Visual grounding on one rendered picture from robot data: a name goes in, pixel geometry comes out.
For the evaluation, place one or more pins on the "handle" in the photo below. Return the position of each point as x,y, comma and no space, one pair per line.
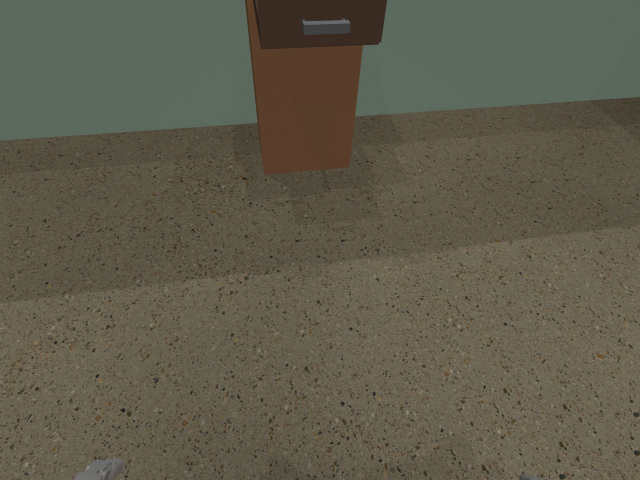
326,27

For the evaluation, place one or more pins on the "drawer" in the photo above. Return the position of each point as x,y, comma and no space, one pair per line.
279,22

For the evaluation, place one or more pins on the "cabinet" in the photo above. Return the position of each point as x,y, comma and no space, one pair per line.
305,102

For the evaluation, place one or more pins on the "robot left hand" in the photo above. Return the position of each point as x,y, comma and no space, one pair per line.
101,470

